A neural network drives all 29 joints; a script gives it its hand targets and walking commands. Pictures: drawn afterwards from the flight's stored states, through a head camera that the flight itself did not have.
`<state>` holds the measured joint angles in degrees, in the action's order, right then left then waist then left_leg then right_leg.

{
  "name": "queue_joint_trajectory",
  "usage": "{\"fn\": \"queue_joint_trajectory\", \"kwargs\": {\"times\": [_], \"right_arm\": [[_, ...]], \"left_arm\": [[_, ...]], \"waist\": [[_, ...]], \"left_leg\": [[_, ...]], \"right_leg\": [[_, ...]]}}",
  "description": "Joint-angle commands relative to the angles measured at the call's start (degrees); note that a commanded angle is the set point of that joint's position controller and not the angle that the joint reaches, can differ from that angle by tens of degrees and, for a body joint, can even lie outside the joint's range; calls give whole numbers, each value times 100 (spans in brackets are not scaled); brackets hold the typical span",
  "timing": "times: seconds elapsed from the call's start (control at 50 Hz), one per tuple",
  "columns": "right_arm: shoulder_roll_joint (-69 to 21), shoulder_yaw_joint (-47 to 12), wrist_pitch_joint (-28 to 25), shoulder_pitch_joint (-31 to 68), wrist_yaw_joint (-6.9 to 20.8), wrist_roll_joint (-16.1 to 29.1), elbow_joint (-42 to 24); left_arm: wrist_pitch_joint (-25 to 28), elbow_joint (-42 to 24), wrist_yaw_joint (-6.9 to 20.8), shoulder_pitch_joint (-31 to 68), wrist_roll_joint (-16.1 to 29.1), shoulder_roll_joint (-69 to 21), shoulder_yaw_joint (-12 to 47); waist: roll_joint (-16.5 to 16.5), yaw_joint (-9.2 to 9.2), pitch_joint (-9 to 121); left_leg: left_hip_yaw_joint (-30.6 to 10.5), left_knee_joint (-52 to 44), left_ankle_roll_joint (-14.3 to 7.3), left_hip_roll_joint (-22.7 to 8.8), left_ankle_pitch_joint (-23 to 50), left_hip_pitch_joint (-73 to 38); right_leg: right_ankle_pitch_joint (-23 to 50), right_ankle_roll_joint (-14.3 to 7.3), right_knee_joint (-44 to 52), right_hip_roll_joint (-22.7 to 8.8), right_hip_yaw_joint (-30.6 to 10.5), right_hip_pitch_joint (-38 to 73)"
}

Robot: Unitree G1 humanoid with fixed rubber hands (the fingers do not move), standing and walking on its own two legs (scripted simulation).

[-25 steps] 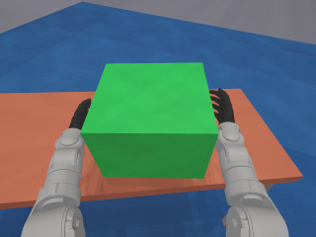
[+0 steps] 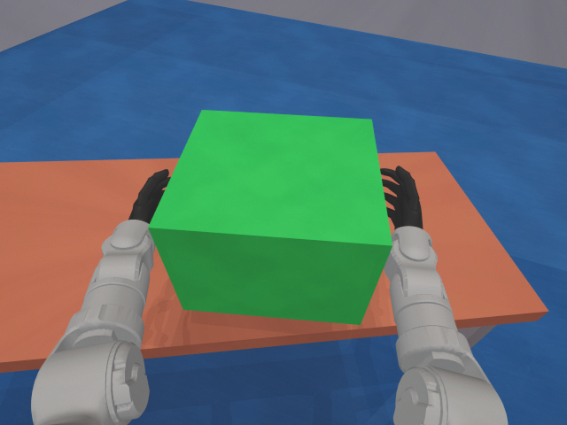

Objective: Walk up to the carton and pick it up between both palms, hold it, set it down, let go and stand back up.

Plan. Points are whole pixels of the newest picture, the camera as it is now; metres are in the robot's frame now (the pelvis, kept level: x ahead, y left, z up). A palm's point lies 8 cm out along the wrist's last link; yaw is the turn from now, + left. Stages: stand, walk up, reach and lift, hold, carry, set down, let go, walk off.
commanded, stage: set down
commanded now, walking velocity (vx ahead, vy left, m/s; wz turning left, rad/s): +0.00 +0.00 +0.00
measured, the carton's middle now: (278, 213) +0.45 -0.01 +0.06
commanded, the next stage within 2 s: none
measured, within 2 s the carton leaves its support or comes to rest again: rests again in 1.68 s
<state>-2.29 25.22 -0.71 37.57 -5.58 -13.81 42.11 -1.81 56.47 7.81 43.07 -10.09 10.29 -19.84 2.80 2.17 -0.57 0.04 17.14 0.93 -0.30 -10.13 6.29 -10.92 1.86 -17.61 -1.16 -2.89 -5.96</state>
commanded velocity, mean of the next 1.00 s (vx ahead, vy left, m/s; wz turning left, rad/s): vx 0.00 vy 0.00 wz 0.00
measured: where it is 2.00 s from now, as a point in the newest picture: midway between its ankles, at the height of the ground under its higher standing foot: outside the picture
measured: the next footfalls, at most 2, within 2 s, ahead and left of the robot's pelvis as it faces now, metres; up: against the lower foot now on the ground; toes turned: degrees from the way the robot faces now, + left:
none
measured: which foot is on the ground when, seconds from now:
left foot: down 0.00-1.00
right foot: down 0.00-1.00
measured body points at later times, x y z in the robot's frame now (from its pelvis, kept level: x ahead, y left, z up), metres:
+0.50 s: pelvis +0.01 +0.00 +0.00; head +0.03 +0.03 +0.45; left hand +0.44 +0.20 +0.07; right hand +0.41 -0.18 +0.10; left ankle -0.01 +0.12 -0.75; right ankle -0.02 -0.14 -0.75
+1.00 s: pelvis +0.02 +0.00 +0.00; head +0.08 +0.03 +0.44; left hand +0.46 +0.20 +0.04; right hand +0.43 -0.18 +0.07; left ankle -0.01 +0.12 -0.75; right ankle -0.02 -0.14 -0.75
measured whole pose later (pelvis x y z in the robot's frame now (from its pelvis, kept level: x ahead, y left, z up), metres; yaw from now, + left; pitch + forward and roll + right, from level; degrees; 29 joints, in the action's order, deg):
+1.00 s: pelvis +0.02 +0.00 +0.00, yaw +0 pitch +7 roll +0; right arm -6.2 31.8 -6.3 39.9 -5.6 -19.6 44.2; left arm 8.4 68.9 8.6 48.4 -9.0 14.3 -19.8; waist 4.0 2.8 -0.8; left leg 0.1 18.1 0.9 -0.3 -11.3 13.3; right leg -11.6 2.1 -17.6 -1.2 -2.9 -12.5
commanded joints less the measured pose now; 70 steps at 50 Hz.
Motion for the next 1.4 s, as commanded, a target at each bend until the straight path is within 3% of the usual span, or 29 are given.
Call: {"fn": "queue_joint_trajectory", "kwargs": {"times": [0.0, 0.02, 0.04, 0.08, 0.14, 0.24, 0.34, 0.36, 0.42, 0.5, 0.58, 0.6, 0.64, 0.66, 0.72, 0.78, 0.84, 0.9, 0.94, 0.98, 1.04, 1.06, 1.1, 1.12, 1.14, 1.2, 1.22, 1.3, 1.38], "right_arm": [[-3139, -1501, -448, 3837, 767, -417, -436], [-3151, -1465, -441, 3870, 758, -413, -395], [-3168, -1420, -474, 3786, 762, -523, -373], [-3315, -1608, -571, 4014, 790, -462, -448], [-3312, -1650, -660, 3880, 754, -495, -309], [-3137, -1366, -562, 3652, 775, -577, 146], [-3144, -1225, -625, 3714, 702, -576, 160], [-3180, -1103, -623, 3746, 694, -605, 218], [-3205, -1129, -518, 3726, 693, -658, 211], [-3298, -1120, -592, 3711, 701, -698, 268], [-3335, -1068, -719, 3915, 720, -711, 203], [-3284, -1049, -728, 3891, 705, -716, 219], [-3361, -1072, -733, 3822, 702, -768, 230], [-3398, -1127, -784, 3719, 683, -819, 236], [-3372, -952, -778, 3735, 662, -866, 388], [-3408, -1077, -844, 3760, 661, -872, 338], [-3468, -1112, -989, 3860, 654, -877, 396], [-3418, -927, -1003, 3889, 653, -939, 517], [-3550, -1099, -1166, 3862, 649, -953, 357], [-3500, -1004, -1170, 3852, 647, -965, 594], [-3398, -913, -1224, 3694, 616, -1007, 932], [-3434, -960, -1269, 3741, 616, -973, 871], [-3376, -787, -1343, 3808, 610, -1041, 862], [-3357, -714, -1343, 3846, 616, -1040, 982], [-3364, -762, -1418, 3894, 614, -1112, 851], [-3225, -661, -1482, 3947, 640, -1039, 1033], [-3221, -600, -1534, 3856, 648, -1118, 1152], [-3161, -565, -1454, 3807, 648, -1083, 1267], [-3114, -508, -1498, 3870, 666, -1201, 1166]], "left_arm": [[891, -453, 802, 5108, 529, -2348, 1210], [921, -426, 823, 5255, 521, -2324, 1246], [967, -510, 808, 5285, 569, -2408, 1316], [1110, -540, 754, 5454, 667, -2483, 1427], [1164, -394, 738, 5320, 617, -2508, 1455], [1189, -330, 764, 5533, 620, -2350, 1468], [1166, -237, 775, 5373, 607, -2429, 1426], [1172, -193, 797, 5507, 662, -2428, 1462], [1148, 15, 872, 5400, 588, -2239, 1255], [1278, -157, 843, 5547, 644, -2366, 1397], [1425, 26, 825, 5667, 598, -2275, 1295], [1439, 114, 831, 5630, 631, -2216, 1313], [1451, 260, 853, 5462, 552, -2215, 1184], [1501, 218, 852, 5490, 606, -2293, 1299], [1580, 374, 870, 5594, 514, -2190, 1190], [1610, 415, 879, 5362, 473, -2157, 1065], [1759, 357, 813, 5651, 597, -2246, 1321], [1810, 610, 827, 5634, 582, -2080, 1202], [1925, 599, 796, 5431, 604, -2259, 1303], [1953, 791, 814, 5568, 533, -2207, 1254], [2036, 805, 783, 5536, 596, -2171, 1359], [2026, 913, 762, 5440, 538, -2260, 1318], [2100, 820, 743, 5660, 634, -2237, 1430], [2118, 904, 738, 5780, 566, -2131, 1330], [2156, 930, 725, 5690, 598, -2197, 1383], [2194, 988, 689, 5694, 566, -2197, 1379], [2234, 1035, 661, 5714, 609, -2307, 1466], [2204, 1273, 695, 5654, 490, -1996, 1206], [2256, 1437, 704, 5630, 547, -2038, 1271]], "waist": [[-74, 516, 3026], [-147, 480, 3043], [-296, 595, 3142], [-240, 497, 3583], [-297, 554, 3611], [-518, 713, 3271], [-647, 664, 3240], [-680, 795, 3368], [-407, 710, 3072], [-646, 755, 3441], [-679, 630, 3761], [-602, 724, 3708], [-370, 594, 3675], [-380, 743, 3877], [-558, 749, 3882], [-422, 534, 3862], [-563, 684, 4370], [-475, 729, 4264], [-533, 639, 4695], [-573, 638, 4622], [-685, 822, 4504], [-715, 646, 4656], [-844, 803, 4779], [-799, 772, 4777], [-756, 726, 4913], [-890, 750, 4886], [-975, 835, 5006], [-814, 678, 4620], [-764, 700, 4727]], "left_leg": [[695, -234, -19, 179, 901, 322], [678, -238, -19, 190, 936, 439], [688, -240, 16, 194, 884, 402], [688, -110, 61, 165, 1455, 298], [657, -69, 117, 176, 1668, 424], [629, 28, 179, 101, 1744, 127], [573, 157, 248, 73, 2119, 9], [556, 180, 231, 86, 2034, 47], [605, 54, 115, 142, 1649, 394], [577, 198, 220, 84, 2133, 131], [598, 312, 253, 46, 2200, 253], [570, 294, 230, 65, 2129, 403], [632, 260, 134, 103, 1927, 598], [552, 264, 148, 92, 2040, 497], [550, 286, 169, 95, 2011, 626], [568, 319, 123, 100, 2161, 613], [532, 523, 240, 70, 2660, 484], [532, 474, 175, 62, 2407, 774], [545, 601, 222, 81, 2773, 713], [547, 595, 243, 80, 2717, 784], [473, 755, 321, 46, 3136, 523], [463, 796, 314, 33, 3122, 539], [414, 795, 359, 18, 3060, 593], [435, 793, 344, 26, 2954, 497], [438, 891, 357, 40, 3175, 442], [376, 1021, 432, -47, 3568, 126], [345, 1126, 507, -64, 3911, -76], [450, 953, 358, -10, 3153, 414], [411, 946, 366, -18, 3186, 359]], "right_leg": [[2765, 342, -313, -98, 481, 1830], [2847, 311, -342, -98, 493, 1843], [2757, 303, -351, -97, 514, 1851], [3306, 292, -478, -60, 515, 1874], [3653, 324, -565, -66, 542, 1868], [2953, 248, -395, -50, 551, 1533], [2926, 219, -397, -26, 582, 1327], [2954, 194, -370, -25, 548, 1259], [3151, 251, -406, -99, 523, 1620], [3268, 282, -537, -48, 538, 1421], [3209, 237, -582, -55, 535, 1292], [3297, 234, -559, -72, 529, 1328], [3481, 249, -608, -91, 489, 1585], [3755, 268, -629, -102, 499, 1600], [3661, 260, -665, -113, 486, 1514], [3798, 273, -687, -105, 464, 1532], [4147, 262, -779, -106, 509, 1400], [4106, 268, -796, -139, 477, 1434], [4532, 281, -910, -127, 491, 1430], [4391, 259, -895, -112, 481, 1395], [4260, 228, -862, -73, 546, 1052], [4283, 191, -865, -85, 504, 1023], [4019, 167, -798, -84, 557, 914], [3765, 159, -734, -74, 573, 720], [4013, 156, -776, -48, 588, 671], [3494, 84, -672, 16, 659, 173], [3587, 79, -694, 39, 685, 39], [3439, 78, -653, -55, 587, 320], [3513, 94, -712, -35, 642, 221]]}}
